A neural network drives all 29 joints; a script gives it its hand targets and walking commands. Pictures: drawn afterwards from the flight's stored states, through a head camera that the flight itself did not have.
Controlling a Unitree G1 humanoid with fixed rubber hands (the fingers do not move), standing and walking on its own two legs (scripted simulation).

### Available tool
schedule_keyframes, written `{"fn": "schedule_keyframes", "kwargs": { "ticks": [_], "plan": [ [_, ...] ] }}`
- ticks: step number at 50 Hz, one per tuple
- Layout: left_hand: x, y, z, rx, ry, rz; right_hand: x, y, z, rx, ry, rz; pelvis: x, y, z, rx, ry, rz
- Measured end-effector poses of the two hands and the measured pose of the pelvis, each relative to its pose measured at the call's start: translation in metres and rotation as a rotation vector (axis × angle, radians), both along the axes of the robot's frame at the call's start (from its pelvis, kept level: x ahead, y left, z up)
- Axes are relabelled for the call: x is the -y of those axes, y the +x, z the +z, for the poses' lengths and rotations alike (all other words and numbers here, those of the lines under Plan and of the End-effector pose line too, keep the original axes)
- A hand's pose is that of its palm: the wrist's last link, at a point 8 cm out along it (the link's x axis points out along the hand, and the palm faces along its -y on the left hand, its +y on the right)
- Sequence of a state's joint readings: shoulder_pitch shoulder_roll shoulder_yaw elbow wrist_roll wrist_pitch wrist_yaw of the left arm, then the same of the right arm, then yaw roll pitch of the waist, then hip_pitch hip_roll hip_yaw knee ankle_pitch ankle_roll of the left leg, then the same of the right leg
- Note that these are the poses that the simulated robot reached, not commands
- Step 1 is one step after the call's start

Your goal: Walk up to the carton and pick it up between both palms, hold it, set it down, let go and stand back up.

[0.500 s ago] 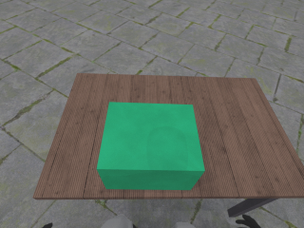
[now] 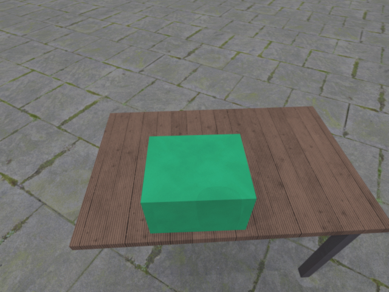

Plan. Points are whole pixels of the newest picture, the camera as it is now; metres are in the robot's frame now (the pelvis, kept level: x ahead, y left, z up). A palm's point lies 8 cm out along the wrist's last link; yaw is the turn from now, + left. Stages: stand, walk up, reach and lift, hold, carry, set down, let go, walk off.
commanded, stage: walk up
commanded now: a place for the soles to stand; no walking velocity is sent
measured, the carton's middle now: (196, 182) +0.45 +0.01 -0.10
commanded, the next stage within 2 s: none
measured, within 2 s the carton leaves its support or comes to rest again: neither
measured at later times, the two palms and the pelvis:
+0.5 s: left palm out of the picture +0.11 +0.23 -0.13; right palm out of the picture +0.08 -0.29 -0.14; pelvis +0.05 -0.03 -0.02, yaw +6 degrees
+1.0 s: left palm out of the picture +0.12 +0.23 -0.12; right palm (316, 273) +0.21 -0.27 -0.11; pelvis +0.08 -0.04 -0.01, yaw +11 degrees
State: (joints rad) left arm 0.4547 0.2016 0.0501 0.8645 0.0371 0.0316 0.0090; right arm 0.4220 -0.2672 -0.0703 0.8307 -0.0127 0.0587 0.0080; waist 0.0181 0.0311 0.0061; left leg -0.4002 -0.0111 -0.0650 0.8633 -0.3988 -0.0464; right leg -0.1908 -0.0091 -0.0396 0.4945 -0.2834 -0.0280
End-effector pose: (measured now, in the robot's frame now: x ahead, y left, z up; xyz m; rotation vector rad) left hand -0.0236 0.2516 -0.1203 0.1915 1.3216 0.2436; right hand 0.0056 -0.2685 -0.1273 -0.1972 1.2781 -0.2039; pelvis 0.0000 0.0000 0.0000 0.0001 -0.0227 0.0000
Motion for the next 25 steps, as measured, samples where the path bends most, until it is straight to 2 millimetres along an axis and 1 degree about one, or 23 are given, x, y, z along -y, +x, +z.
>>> {"fn": "schedule_keyframes", "kwargs": {
  "ticks": [3,5,7,10,14,16,19,22,25],
  "plan": [
    [-0.011,0.011,-0.010,0.059,-0.013,0.013,-0.005,-0.015,-0.001,-0.053,-0.039,0.021,-0.007,-0.001,-0.008,-0.001,-0.017,0.041],
    [-0.018,0.018,-0.020,0.079,-0.020,0.006,-0.010,-0.017,0.000,-0.055,-0.066,0.030,-0.011,-0.003,-0.013,0.007,0.012,0.051],
    [-0.020,0.026,-0.024,0.076,-0.031,-0.018,-0.014,-0.017,0.005,-0.031,-0.080,0.036,-0.012,-0.003,-0.013,0.006,0.021,0.045],
    [-0.020,0.042,-0.023,0.080,-0.049,-0.054,-0.017,-0.016,0.015,-0.015,-0.091,0.034,-0.010,0.001,-0.007,0.007,0.005,0.054],
    [-0.016,0.071,-0.015,0.129,-0.055,-0.081,-0.014,-0.009,0.024,-0.004,-0.085,0.030,-0.001,0.011,-0.001,0.011,0.001,0.061],
    [-0.012,0.086,-0.012,0.156,-0.051,-0.081,-0.010,-0.001,0.023,0.000,-0.074,0.029,0.003,0.018,-0.001,0.013,0.003,0.065],
    [-0.001,0.107,-0.009,0.192,-0.035,-0.087,0.000,0.018,0.014,0.014,-0.050,0.038,0.012,0.029,-0.006,0.017,0.007,0.069],
    [0.011,0.126,-0.010,0.228,0.002,-0.093,0.013,0.044,-0.004,0.035,-0.021,0.060,0.024,0.041,-0.018,0.020,0.007,0.074],
    [0.024,0.139,-0.007,0.258,0.014,-0.075,0.021,0.073,-0.014,0.055,-0.007,0.102,0.031,0.047,-0.022,0.026,-0.014,0.108]
  ]
}}
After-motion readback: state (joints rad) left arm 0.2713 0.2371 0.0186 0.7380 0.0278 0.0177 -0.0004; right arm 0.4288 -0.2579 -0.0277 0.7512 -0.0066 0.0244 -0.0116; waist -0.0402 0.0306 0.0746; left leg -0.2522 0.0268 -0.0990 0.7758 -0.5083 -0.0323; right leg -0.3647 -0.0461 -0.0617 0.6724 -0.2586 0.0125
